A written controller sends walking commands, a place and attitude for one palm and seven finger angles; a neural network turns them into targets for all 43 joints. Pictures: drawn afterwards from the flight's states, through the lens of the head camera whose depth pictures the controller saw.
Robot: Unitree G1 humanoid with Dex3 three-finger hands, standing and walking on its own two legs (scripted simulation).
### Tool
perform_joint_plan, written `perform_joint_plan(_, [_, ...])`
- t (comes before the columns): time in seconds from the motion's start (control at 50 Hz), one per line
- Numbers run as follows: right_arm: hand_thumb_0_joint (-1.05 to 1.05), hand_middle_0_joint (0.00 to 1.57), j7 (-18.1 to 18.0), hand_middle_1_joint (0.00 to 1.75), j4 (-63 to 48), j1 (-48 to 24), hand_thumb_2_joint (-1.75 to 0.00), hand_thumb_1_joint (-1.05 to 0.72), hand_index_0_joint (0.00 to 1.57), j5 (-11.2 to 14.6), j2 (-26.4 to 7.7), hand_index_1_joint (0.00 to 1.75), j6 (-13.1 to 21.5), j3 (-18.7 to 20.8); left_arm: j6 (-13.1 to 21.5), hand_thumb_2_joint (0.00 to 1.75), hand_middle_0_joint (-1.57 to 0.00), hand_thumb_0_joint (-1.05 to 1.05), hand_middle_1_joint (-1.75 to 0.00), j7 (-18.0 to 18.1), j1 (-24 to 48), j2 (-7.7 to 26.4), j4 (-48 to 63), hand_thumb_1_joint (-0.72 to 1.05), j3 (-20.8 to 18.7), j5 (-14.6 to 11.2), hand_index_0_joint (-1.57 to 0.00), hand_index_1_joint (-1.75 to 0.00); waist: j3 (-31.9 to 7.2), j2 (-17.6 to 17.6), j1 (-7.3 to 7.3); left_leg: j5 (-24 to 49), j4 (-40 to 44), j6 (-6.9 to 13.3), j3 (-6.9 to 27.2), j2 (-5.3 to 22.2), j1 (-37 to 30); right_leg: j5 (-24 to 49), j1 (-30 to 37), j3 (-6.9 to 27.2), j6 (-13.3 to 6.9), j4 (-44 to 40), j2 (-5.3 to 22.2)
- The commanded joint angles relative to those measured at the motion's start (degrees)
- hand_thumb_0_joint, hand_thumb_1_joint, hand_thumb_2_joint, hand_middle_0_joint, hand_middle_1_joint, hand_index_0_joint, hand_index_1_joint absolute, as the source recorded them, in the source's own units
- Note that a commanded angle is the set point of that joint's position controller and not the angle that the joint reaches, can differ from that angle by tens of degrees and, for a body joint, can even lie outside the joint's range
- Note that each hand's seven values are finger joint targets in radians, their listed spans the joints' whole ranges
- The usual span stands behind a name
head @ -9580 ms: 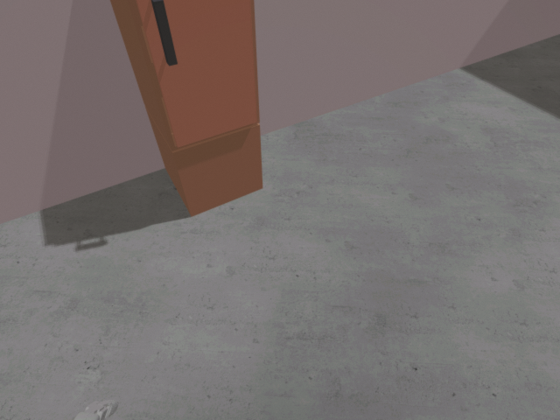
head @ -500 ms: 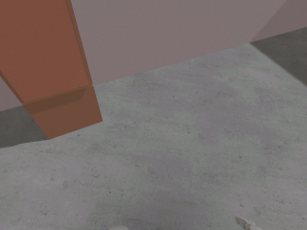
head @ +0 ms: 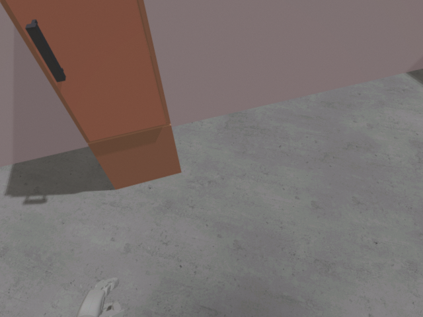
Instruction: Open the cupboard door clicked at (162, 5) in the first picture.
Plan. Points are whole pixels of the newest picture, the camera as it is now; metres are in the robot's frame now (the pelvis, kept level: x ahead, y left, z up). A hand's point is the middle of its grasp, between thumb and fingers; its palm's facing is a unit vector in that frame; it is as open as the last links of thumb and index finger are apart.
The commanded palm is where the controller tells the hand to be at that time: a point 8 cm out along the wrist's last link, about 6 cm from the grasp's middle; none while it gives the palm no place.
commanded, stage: turn to face it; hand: left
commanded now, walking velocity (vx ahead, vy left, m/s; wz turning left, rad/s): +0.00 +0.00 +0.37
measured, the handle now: (48, 51) +0.84 +0.52 +0.09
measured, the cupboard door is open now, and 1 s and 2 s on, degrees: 0 0 0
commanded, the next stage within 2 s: take the last steps up to it in 0.20 s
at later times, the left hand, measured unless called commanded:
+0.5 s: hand out of the picture -0.09 +0.20 -0.17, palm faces +0.30 -0.92 -0.23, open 7.4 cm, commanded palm none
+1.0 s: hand (113, 306) +0.18 +0.23 -0.16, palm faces +0.16 -0.97 -0.20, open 7.4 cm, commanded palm none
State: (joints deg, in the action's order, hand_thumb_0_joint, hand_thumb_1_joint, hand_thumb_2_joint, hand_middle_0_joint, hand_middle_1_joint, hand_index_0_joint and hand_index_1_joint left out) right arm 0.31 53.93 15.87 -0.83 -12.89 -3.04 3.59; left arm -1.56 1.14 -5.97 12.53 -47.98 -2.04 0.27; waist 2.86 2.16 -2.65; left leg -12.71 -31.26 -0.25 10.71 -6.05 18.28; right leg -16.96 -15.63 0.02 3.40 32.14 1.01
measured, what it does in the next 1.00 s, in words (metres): walks ahead: left foot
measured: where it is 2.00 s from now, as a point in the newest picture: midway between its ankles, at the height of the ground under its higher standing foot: (193, 278)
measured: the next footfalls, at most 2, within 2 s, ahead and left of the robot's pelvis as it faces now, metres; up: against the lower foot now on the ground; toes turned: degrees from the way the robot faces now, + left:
left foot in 0.50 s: -0.03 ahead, +0.12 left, +0.00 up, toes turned +15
right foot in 1.02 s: +0.29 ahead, -0.04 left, +0.00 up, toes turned +5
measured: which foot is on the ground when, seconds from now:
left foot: down 0.00-0.00, up 0.02-0.48, down 0.50-1.00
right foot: down 0.00-0.50, up 0.52-1.00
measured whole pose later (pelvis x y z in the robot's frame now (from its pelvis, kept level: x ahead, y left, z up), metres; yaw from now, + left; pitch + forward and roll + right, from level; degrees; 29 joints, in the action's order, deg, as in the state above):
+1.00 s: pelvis +0.11 +0.04 -0.01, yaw +12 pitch -1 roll +1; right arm -1.7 66.9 29.4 -1.1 -8.0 2.8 1.1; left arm 0.5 -1.5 -7.9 9.7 -57.1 -2.0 1.1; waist 3.7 1.1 -3.1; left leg -26.2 -21.9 0.4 -3.4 -0.3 -6.3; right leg -13.2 -25.9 -6.3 -0.2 36.9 4.0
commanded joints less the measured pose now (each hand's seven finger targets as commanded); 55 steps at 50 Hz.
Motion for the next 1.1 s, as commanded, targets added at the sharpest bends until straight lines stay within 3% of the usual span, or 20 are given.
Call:
perform_joint_plan(0.0, [0.00, 0.20, -0.46, 0.30, -6.67, -2.90, -0.90, -0.90, 0.20, -0.05, -7.45, 0.30, 1.07, 2.95, 1.62, 0.90, -0.20, 0.00, -0.30, 1.52, -8.36, 15.12, 2.29, 0.90, -3.79, 0.71, -0.20, -0.30, -6.32, -14.64, 4.98, -21.28, -27.01, -1.82, -3.54, 2.12, 14.67, 13.61, 10.48, 22.54, -12.50, -16.80, 28.75])
perform_joint_plan(0.02, [0.00, 0.20, -0.17, 0.30, -5.31, -1.52, -0.90, -0.90, 0.20, -0.32, -7.72, 0.30, 0.22, 3.20, 1.63, 0.90, -0.20, 0.00, -0.30, 1.60, -4.55, 12.26, 2.94, 0.90, -3.35, 0.63, -0.20, -0.30, -4.75, -10.77, 2.80, -17.09, -33.44, -1.57, -2.43, 3.48, 12.62, 6.04, 4.64, 17.51, -12.70, -17.97, 24.45])
perform_joint_plan(0.04, [0.00, 0.20, 0.22, 0.30, -3.97, -0.93, -0.90, -0.90, 0.20, -0.51, -6.90, 0.30, -0.50, 3.25, 1.49, 0.90, -0.20, 0.00, -0.30, 1.46, -1.21, 10.85, 3.47, 0.90, -3.10, 0.51, -0.20, -0.30, -1.39, -12.36, 1.49, -14.45, -36.82, -1.67, -3.36, 4.35, 12.39, 0.20, 0.36, 15.26, -11.15, -19.07, 20.82])
perform_joint_plan(0.12, [0.00, 0.20, 0.90, 0.30, -1.45, 1.42, -0.90, -0.90, 0.20, -0.57, -5.24, 0.30, -0.67, 2.54, 2.16, 0.90, -0.20, 0.00, -0.30, 1.05, -1.35, 7.68, 2.40, 0.90, -2.02, 0.63, -0.20, -0.30, 0.69, -11.64, 0.50, -5.89, -39.18, -3.18, -6.96, 5.77, 12.83, 7.30, 1.84, 3.15, -8.18, -16.80, 14.59])
perform_joint_plan(0.3, [0.00, 0.20, 0.37, 0.30, -2.17, -7.59, -0.90, -0.90, 0.20, 0.15, -3.58, 0.30, 0.22, 0.61, 2.44, 0.90, -0.20, 0.00, -0.30, 0.87, -14.06, 9.90, -4.10, 0.90, -2.80, 1.62, -0.20, -0.30, -2.96, -13.89, 6.11, -14.48, -17.71, -3.71, -11.74, 6.32, 7.73, 25.51, 12.50, 3.38, -11.31, -12.52, 17.46])
perform_joint_plan(0.36, [0.00, 0.20, 0.59, 0.30, -2.18, -7.75, -0.90, -0.90, 0.20, 0.18, -3.05, 0.30, 1.14, 0.04, 2.61, 0.90, -0.20, 0.00, -0.30, 0.56, -15.43, 10.90, -5.86, 0.90, -3.21, 1.73, -0.20, -0.30, -4.38, -15.03, 6.51, -14.75, -10.95, -2.52, -13.56, 6.25, 4.13, 16.22, 12.88, 4.80, -11.36, -13.78, 18.55])
perform_joint_plan(0.42, [0.00, 0.20, 0.60, 0.30, -0.45, -2.73, -0.90, -0.90, 0.20, 0.02, -2.85, 0.30, 2.48, -0.29, 2.54, 0.90, -0.20, 0.00, -0.30, 0.21, -13.10, 10.52, -6.93, 0.90, -3.26, 1.49, -0.20, -0.30, -4.27, -12.89, 3.53, -9.05, 2.96, -0.96, -16.04, 5.87, -7.72, 0.31, 4.82, 2.65, -9.05, -12.09, 17.06])
perform_joint_plan(0.44, [0.00, 0.20, 0.40, 0.30, 0.90, 0.49, -0.90, -0.90, 0.20, 0.07, -4.01, 0.30, 3.17, -0.19, 2.22, 0.90, -0.20, 0.00, -0.30, 0.02, -11.88, 9.28, -6.85, 0.90, -2.97, 0.99, -0.20, -0.30, -4.18, -8.51, 1.57, -5.23, 10.32, -0.41, -15.27, 6.32, -15.98, -5.14, -1.92, -0.72, -6.58, -8.09, 14.48])
perform_joint_plan(0.48, [0.00, 0.20, -0.52, 0.30, 2.61, 8.32, -0.90, -0.90, 0.20, -0.62, -13.17, 0.30, 3.49, 1.89, 1.64, 0.90, -0.20, 0.00, -0.30, -0.64, -9.10, 2.42, -3.98, 0.90, -1.21, 0.78, -0.20, -0.30, -1.60, 17.75, -2.27, -13.28, 20.60, 7.83, 12.00, 26.99, -25.30, -18.06, -23.81, -10.31, -0.92, 17.77, 2.65])
perform_joint_plan(0.52, [0.00, 0.20, -1.04, 0.30, 2.90, 6.84, -0.90, -0.90, 0.20, -0.60, -10.51, 0.30, 3.44, 0.83, 1.83, 0.90, -0.20, 0.00, -0.30, -0.82, -5.99, 3.87, -4.05, 0.90, -1.17, 1.57, -0.20, -0.30, 2.96, 10.30, -1.79, -16.19, 22.20, 11.16, 10.21, 27.07, -18.21, -13.44, -25.16, -3.52, -2.38, 25.92, 5.46])
perform_joint_plan(0.56, [0.00, 0.20, -1.59, 0.30, 2.46, 2.92, -0.90, -0.90, 0.20, -0.37, -6.38, 0.30, 4.14, -0.47, 1.76, 0.90, -0.20, 0.00, -0.30, -1.53, -6.40, 3.83, -6.61, 0.90, -1.24, 1.57, -0.20, -0.30, 8.16, 8.61, 0.31, -12.55, 23.04, 9.58, 4.84, 22.84, -12.01, -5.83, -23.53, -2.30, -2.35, 29.92, 6.29])
perform_joint_plan(0.62, [0.00, 0.20, -1.70, 0.30, 2.88, 3.59, -0.90, -0.90, 0.20, 0.05, -5.37, 0.30, 5.58, -0.88, 1.86, 0.90, -0.20, 0.00, -0.30, -2.07, -10.28, 2.69, -9.10, 0.90, -0.84, 1.43, -0.20, -0.30, 7.61, 3.77, 2.23, 0.38, 22.79, 9.28, -1.22, 19.91, -12.26, 0.36, -21.85, -3.06, -1.20, 31.65, 6.02])
perform_joint_plan(0.8, [0.00, 0.20, -2.49, 0.30, 7.74, 12.21, -0.90, -0.90, 0.20, -0.03, -3.68, 0.30, 7.11, -0.75, 1.96, 0.90, -0.20, 0.00, -0.30, -2.18, -1.23, 1.62, -5.86, 0.90, -0.81, 0.78, -0.20, -0.30, 7.74, 3.19, 0.59, 18.74, 20.81, 11.35, -4.09, 21.53, -19.70, 4.27, -25.78, -3.59, -0.63, 21.29, 6.61])
perform_joint_plan(0.9, [0.00, 0.20, -2.56, 0.30, 9.95, 14.26, -0.90, -0.90, 0.20, -0.71, -4.21, 0.30, 7.01, -0.64, 3.00, 0.90, -0.20, 0.00, -0.30, -2.44, 2.72, 0.19, -4.36, 0.90, -0.72, 0.47, -0.20, -0.30, 6.97, 4.83, -0.06, 27.53, 16.00, 9.95, -6.37, 21.42, -19.02, 2.30, -16.24, -6.38, -3.21, 8.31, 3.88])
perform_joint_plan(0.96, [0.00, 0.20, -2.49, 0.30, 10.39, 12.88, -0.90, -0.90, 0.20, -0.16, -5.47, 0.30, 7.03, -0.40, 4.31, 0.90, -0.20, 0.00, -0.30, -2.17, -12.30, 2.59, -9.00, 0.90, -1.62, 0.79, -0.20, -0.30, -1.88, 0.25, 7.08, 37.99, -1.30, 6.81, -10.01, 18.05, -15.10, 7.52, 6.45, -8.14, -5.02, -1.63, 0.02])
perform_joint_plan(0.98, [0.00, 0.20, -1.93, 0.30, 9.93, 12.69, -0.90, -0.90, 0.20, 0.37, -4.48, 0.30, 7.28, -0.26, 5.21, 0.90, -0.20, 0.00, -0.30, -1.67, -21.00, 6.18, -11.63, 0.90, -2.70, 1.28, -0.20, -0.30, -7.72, -4.56, 10.64, 28.10, -14.13, 4.54, -12.00, 14.83, -5.57, 9.76, 20.93, -1.23, -7.30, -3.05, 6.06])
perform_joint_plan(1.0, [0.00, 0.20, -1.48, 0.30, 8.53, 16.25, -0.90, -0.90, 0.20, 0.96, -0.77, 0.30, 7.39, -0.76, 5.70, 0.90, -0.20, 0.00, -0.30, -0.78, -27.10, 12.19, -13.07, 0.90, -4.29, 1.34, -0.20, -0.30, -15.12, -19.45, 10.75, -10.61, -32.48, 1.53, -15.19, 5.00, 9.11, 16.64, 33.27, 23.25, -13.67, -9.04, 23.49])
perform_joint_plan(1.02, [0.00, 0.20, -1.61, 0.30, 7.50, 12.59, -0.90, -0.90, 0.20, 1.10, -2.06, 0.30, 6.87, -0.52, 5.21, 0.90, -0.20, 0.00, -0.30, -0.53, -26.79, 13.55, -13.35, 0.90, -4.34, 0.04, -0.20, -0.30, -13.60, -14.25, 10.48, -20.40, -43.16, 2.47, -9.74, 6.09, 12.02, 14.55, 27.98, 29.31, -16.80, -14.57, 27.44])
perform_joint_plan(1.04, [0.00, 0.20, -1.35, 0.30, 7.83, 10.81, -0.90, -0.90, 0.20, 1.03, -1.75, 0.30, 6.54, -0.05, 4.98, 0.90, -0.20, 0.00, -0.30, -0.48, -20.15, 11.57, -12.07, 0.90, -3.97, 0.03, -0.20, -0.30, -7.70, -10.03, 8.41, -15.67, -46.26, 2.89, -8.57, 9.29, 12.52, 0.26, 19.02, 26.09, -16.29, -17.42, 25.57])
perform_joint_plan(1.08, [0.00, 0.20, -0.66, 0.30, 7.09, 7.29, -0.90, -0.90, 0.20, 0.01, 0.79, 0.30, 5.61, -0.25, 5.07, 0.90, -0.20, 0.00, -0.30, -0.21, -11.68, 6.45, -9.85, 0.90, -2.44, 0.27, -0.20, -0.30, 1.32, -5.56, 4.91, -8.24, -44.36, 2.46, -8.22, 12.61, 13.35, -8.59, 3.37, 19.05, -12.99, -20.87, 21.69])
